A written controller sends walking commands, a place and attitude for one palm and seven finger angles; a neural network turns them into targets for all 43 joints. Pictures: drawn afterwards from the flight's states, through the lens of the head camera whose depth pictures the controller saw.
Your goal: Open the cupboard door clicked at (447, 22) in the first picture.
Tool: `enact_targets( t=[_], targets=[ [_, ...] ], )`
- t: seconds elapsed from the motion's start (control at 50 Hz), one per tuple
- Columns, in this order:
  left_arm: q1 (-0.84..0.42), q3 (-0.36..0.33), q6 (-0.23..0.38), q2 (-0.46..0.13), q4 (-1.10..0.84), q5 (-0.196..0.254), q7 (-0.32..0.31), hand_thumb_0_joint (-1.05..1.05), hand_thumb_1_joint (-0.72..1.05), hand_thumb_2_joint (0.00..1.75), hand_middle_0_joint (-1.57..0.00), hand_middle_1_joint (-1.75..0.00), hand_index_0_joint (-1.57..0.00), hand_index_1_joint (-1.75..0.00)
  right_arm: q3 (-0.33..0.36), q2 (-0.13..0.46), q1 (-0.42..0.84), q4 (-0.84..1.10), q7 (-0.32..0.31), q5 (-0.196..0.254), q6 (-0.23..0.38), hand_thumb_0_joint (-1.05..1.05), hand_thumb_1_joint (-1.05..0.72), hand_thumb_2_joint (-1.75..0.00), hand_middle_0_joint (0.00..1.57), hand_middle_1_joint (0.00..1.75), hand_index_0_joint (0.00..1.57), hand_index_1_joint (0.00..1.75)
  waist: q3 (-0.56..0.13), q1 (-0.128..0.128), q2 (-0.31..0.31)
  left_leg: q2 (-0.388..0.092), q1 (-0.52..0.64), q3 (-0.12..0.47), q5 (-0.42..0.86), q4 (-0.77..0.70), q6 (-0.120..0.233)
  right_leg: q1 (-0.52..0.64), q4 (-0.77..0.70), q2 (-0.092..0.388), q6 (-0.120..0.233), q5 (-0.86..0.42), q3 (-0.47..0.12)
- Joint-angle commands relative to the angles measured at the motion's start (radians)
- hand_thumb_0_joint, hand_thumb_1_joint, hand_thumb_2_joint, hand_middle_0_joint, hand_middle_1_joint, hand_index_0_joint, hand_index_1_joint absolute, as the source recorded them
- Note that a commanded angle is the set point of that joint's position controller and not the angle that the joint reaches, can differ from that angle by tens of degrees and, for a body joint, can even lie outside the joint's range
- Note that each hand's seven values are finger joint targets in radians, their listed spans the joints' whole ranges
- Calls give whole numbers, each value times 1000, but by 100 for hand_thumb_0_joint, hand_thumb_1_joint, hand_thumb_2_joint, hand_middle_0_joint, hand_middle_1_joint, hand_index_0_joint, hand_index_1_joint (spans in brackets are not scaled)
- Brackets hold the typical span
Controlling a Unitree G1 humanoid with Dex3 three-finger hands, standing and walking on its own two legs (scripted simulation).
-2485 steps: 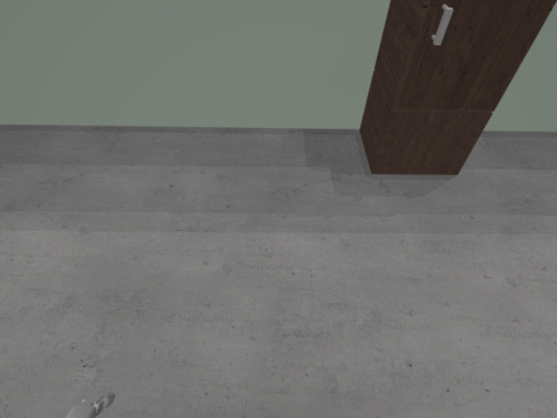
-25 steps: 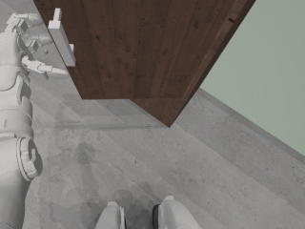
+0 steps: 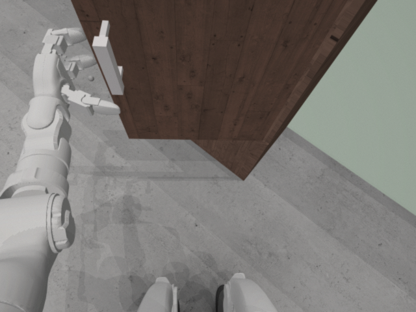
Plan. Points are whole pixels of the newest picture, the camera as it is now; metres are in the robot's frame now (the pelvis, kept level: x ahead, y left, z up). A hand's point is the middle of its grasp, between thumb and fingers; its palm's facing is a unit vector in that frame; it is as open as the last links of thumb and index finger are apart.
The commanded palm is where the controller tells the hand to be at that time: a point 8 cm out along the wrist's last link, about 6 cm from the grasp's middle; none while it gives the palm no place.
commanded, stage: slide the fingers in behind the handle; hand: left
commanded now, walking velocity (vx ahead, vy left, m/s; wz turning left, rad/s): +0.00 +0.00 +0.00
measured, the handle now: (111, 60) +0.56 +0.16 +0.08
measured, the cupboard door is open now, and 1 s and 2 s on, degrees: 41 41 41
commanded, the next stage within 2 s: move the hooked fingers beside the handle in 0.06 s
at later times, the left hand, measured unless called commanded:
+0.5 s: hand (90, 80) +0.51 +0.19 +0.07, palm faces +0.03 -1.00 -0.02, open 15.0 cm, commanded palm +0.50 +0.20 +0.07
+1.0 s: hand (84, 79) +0.51 +0.20 +0.07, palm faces -0.01 -1.00 -0.02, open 14.4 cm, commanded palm +0.49 +0.23 +0.07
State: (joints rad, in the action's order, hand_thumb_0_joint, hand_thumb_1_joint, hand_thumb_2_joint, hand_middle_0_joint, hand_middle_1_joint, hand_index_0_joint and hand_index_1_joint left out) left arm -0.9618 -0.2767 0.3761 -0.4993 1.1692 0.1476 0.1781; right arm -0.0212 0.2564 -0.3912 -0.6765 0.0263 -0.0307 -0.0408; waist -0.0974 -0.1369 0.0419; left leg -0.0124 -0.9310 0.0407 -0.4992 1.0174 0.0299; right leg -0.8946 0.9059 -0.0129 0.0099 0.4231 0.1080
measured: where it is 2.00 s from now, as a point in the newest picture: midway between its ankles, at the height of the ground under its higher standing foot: outside the picture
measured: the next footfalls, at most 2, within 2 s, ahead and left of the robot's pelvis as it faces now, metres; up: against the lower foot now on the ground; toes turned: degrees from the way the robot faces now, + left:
none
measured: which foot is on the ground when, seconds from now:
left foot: down 0.00-1.00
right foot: down 0.00-1.00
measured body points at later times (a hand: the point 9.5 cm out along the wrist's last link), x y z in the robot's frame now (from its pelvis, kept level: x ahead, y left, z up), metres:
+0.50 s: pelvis +0.00 +0.00 +0.00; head +0.14 +0.02 +0.43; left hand +0.51 +0.25 +0.07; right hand -0.01 -0.26 -0.11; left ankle -0.02 +0.09 -0.68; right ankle -0.01 -0.12 -0.67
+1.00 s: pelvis -0.01 +0.00 +0.00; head +0.14 +0.02 +0.43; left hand +0.51 +0.26 +0.08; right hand -0.02 -0.27 -0.11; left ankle -0.02 +0.09 -0.68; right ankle -0.01 -0.12 -0.68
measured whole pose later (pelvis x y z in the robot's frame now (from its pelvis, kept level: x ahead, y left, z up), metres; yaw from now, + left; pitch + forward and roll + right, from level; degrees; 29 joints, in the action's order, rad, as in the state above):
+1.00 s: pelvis -0.01 +0.00 +0.00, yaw -2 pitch +23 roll -4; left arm -0.91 -0.42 0.38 -0.58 1.17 0.11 0.31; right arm -0.04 0.27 -0.39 -0.63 -0.01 -0.01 -0.06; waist -0.10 -0.17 0.04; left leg -0.03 -0.93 0.01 -0.50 1.02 0.03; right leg -0.91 0.91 -0.03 0.01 0.41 0.07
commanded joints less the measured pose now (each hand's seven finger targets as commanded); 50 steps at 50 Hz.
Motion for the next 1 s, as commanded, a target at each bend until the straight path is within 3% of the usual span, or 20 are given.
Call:
enact_targets(
  t=[0.0, 0.04, 0.1, 0.16, 0.2, 0.22, 0.24, 0.26, 0.32, 0.38, 0.5, 0.6, 0.62, 0.7, 0.76, 0.82, 0.9, 0.92, 0.94, 0.98],
  targets=[
    [-541, 95, 97, 25, -271, -25, 82, 0, -50, 30, -30, -120, -30, -120, 67, 184, -217, 7, -10, -6, 6, 0, -90, -90, 20, 30, 20, 30, -541, -118, 182, -36, 607, 95, 757, -63, -49, 36, -49, -52, 19, -391, -30],
    [-569, 122, 91, 51, -248, -29, 76, 0, -50, 30, -30, -120, -30, -120, 63, 183, -216, 3, -10, -6, 6, 0, -90, -90, 20, 30, 20, 30, -504, -135, 169, -32, 576, 94, 704, -70, -44, 28, -52, -51, 18, -374, -30],
    [-561, 86, 101, 10, -254, -33, 72, 0, -50, 30, -30, -120, -30, -120, 66, 187, -223, 0, -11, -8, 8, 0, -90, -90, 20, 30, 20, 30, -550, -117, 184, -29, 589, 93, 722, -66, -47, 44, -46, -49, 21, -384, -33],
    [-558, 126, 100, 57, -250, -35, 79, 0, -50, 30, -30, -120, -30, -120, 64, 181, -215, 1, -9, -8, 11, 0, -90, -90, 20, 30, 20, 30, -529, -123, 193, -28, 589, 92, 712, -70, -49, 34, -50, -49, 21, -371, -30],
    [-558, 96, 108, 14, -258, -36, 79, 0, -50, 30, -30, -120, -30, -120, 64, 186, -217, -2, -10, -9, 11, 0, -90, -90, 20, 30, 20, 30, -543, -113, 218, -31, 606, 96, 741, -68, -54, 28, -47, -49, 24, -372, -31],
    [-564, 99, 105, 19, -245, -33, 80, 0, -50, 30, -30, -120, -30, -120, 62, 186, -215, -3, -9, -8, 10, 0, -90, -90, 20, 30, 20, 30, -531, -121, 203, -29, 594, 92, 712, -69, -51, 29, -51, -50, 22, -366, -30],
    [-558, 62, 105, -24, -242, -32, 78, 0, -50, 30, -30, -120, -30, -120, 62, 190, -218, -3, -12, -8, 9, 0, -90, -90, 20, 30, 20, 30, -532, -113, 173, -26, 566, 86, 687, -70, -44, 59, -52, -51, 23, -377, -34],
    [-551, 58, 105, -33, -245, -33, 80, 0, -50, 30, -30, -120, -30, -120, 61, 191, -218, 3, -13, -6, 9, 0, -90, -90, 20, 30, 20, 30, -540, -115, 151, -23, 548, 81, 672, -72, -38, 81, -51, -51, 22, -388, -37],
    [-530, 56, 112, -34, -262, -29, 91, 0, -50, 30, -30, -120, -30, -120, 58, 187, -212, 10, -14, -4, 9, 0, -90, -90, 20, 30, 20, 30, -559, -101, 190, -24, 568, 80, 710, -74, -42, 86, -47, -50, 23, -401, -37],
    [-494, 7, 112, -91, -247, -24, 95, 0, -50, 30, -30, -120, -30, -120, 56, 193, -215, 21, -18, -1, 7, 0, -90, -90, 20, 30, 20, 30, -542, -92, 156, -20, 532, 71, 683, -76, -31, 118, -50, -54, 25, -410, -41],
    [-491, -24, 116, -139, -255, -25, 106, 0, -50, 30, -30, -120, -30, -120, 52, 193, -207, 28, -22, 3, 1, 0, -90, -90, 20, 30, 20, 30, -529, -85, 180, -21, 517, 61, 669, -79, -30, 123, -50, -53, 21, -415, -47],
    [-447, -85, 111, -214, -233, -23, 120, 0, -50, 30, -30, -120, -30, -120, 50, 197, -208, 40, -31, 6, -4, 0, -90, -90, 20, 30, 20, 30, -532, -74, 141, -18, 455, 46, 640, -74, -18, 171, -43, -50, 19, -446, -59],
    [-447, -75, 108, -198, -231, -21, 125, 0, -50, 30, -30, -120, -30, -120, 49, 194, -204, 42, -30, 7, -4, 0, -90, -90, 20, 30, 20, 30, -523, -77, 160, -18, 458, 44, 638, -75, -19, 165, -44, -50, 18, -444, -60],
    [-401, -108, 114, -237, -285, -15, 139, 0, -50, 30, -30, -120, -30, -120, 52, 195, -204, 59, -31, 8, -8, 0, -90, -90, 20, 30, 20, 30, -591, -47, 193, -24, 512, 46, 720, -73, -28, 185, -39, -53, 20, -470, -58],
    [-382, -119, 93, -247, -235, -12, 144, 0, -50, 30, -30, -120, -30, -120, 51, 198, -201, 60, -35, 13, -14, 0, -90, -90, 20, 30, 20, 30, -515, -64, 113, -21, 428, 34, 628, -78, -14, 199, -50, -53, 13, -458, -61],
    [-403, -128, 84, -268, -213, -17, 147, 0, -50, 30, -30, -120, -30, -120, 46, 200, -197, 60, -41, 16, -15, 0, -90, -90, 20, 30, 20, 30, -481, -68, 130, -19, 410, 34, 592, -81, -13, 178, -48, -51, 14, -428, -61],
    [-399, -149, 88, -301, -244, -24, 149, 0, -50, 30, -30, -120, -30, -120, 48, 199, -204, 66, -44, 12, -15, 0, -90, -90, 20, 30, 20, 30, -540, -54, 180, -23, 457, 37, 657, -70, -21, 166, -38, -49, 14, -440, -64],
    [-381, -147, 83, -295, -221, -23, 151, 0, -50, 30, -30, -120, -30, -120, 46, 198, -200, 65, -44, 13, -15, 0, -90, -90, 20, 30, 20, 30, -516, -52, 188, -24, 450, 35, 651, -69, -23, 151, -39, -50, 15, -429, -62],
    [-387, -143, 80, -293, -220, -21, 154, 0, -50, 30, -30, -120, -30, -120, 46, 201, -202, 65, -44, 13, -17, 0, -90, -90, 20, 30, 20, 30, -503, -60, 150, -27, 439, 40, 634, -71, -22, 148, -39, -51, 13, -417, -58],
    [-399, -151, 81, -303, -233, -17, 154, 0, -50, 30, -30, -120, -30, -120, 46, 203, -205, 74, -47, 13, -17, 0, -90, -90, 20, 30, 20, 30, -508, -61, 150, -26, 440, 41, 645, -71, -20, 153, -37, -53, 15, -418, -58]
  ],
)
